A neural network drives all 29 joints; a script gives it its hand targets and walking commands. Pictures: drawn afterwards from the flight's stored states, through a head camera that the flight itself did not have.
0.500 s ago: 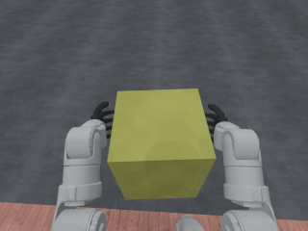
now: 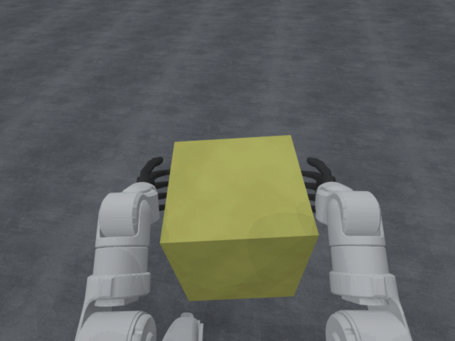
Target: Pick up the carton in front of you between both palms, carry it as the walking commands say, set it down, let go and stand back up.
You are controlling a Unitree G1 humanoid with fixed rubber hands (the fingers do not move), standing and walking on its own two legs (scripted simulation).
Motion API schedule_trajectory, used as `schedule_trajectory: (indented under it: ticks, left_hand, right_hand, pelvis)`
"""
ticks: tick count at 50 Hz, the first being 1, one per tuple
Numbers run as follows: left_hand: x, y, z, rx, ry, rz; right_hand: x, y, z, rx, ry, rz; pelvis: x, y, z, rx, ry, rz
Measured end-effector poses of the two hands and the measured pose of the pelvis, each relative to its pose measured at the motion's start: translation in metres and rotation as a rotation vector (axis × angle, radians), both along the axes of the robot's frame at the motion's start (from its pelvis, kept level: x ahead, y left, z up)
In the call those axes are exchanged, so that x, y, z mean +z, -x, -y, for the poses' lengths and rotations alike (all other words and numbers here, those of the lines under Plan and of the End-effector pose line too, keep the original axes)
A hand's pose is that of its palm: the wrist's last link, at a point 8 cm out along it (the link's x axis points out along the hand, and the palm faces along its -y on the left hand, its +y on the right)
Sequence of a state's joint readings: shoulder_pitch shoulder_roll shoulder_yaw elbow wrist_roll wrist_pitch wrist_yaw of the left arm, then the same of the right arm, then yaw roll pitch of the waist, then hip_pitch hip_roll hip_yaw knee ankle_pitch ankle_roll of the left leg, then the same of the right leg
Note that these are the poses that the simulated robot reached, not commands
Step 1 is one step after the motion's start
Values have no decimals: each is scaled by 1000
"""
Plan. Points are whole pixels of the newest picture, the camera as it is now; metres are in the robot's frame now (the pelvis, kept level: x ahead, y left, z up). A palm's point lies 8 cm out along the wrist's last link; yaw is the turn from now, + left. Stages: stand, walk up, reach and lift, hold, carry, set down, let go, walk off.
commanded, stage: carry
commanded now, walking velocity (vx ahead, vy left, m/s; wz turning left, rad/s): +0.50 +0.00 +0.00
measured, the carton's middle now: (236, 222) +0.35 +0.01 +0.01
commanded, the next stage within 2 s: none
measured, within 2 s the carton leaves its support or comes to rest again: neither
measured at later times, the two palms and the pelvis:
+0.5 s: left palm (179, 91) +0.66 +0.16 +0.09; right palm (306, 98) +0.63 -0.14 +0.09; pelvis +0.29 +0.04 +0.00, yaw -2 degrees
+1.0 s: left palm (200, 48) +0.87 +0.13 +0.09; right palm (303, 49) +0.89 -0.17 +0.08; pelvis +0.58 -0.02 +0.01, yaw +1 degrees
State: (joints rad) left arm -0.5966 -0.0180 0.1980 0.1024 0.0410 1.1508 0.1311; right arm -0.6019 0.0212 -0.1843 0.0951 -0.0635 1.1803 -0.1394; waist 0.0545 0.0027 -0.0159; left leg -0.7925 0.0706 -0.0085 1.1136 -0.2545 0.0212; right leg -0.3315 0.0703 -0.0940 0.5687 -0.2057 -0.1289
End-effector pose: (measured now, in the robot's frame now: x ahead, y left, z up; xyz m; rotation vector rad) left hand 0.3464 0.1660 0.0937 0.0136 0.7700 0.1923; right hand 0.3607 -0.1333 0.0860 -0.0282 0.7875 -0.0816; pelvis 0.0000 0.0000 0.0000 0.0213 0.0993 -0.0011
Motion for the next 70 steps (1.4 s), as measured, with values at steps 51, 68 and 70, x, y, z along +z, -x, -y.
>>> schedule_trajectory:
  ticks: [51,68,70]
  left_hand:
    - [-3,-536,31,65,61,30]
    - [-31,-734,-5,-40,81,13]
    - [-28,-754,-4,-58,79,2]
  right_hand:
    - [-5,-534,31,-99,-92,24]
    - [-20,-707,-5,-128,8,17]
    - [-17,-722,-4,-139,12,6]
  pelvis:
    - [6,-597,22,10,-9,6]
    - [-12,-814,-28,-41,17,34]
    - [-5,-834,-30,-40,26,34]
